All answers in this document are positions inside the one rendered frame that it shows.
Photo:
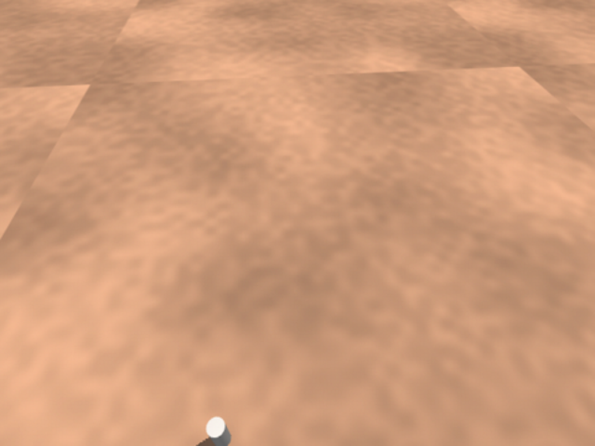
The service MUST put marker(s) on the can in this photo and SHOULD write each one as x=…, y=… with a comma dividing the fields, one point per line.
x=217, y=430

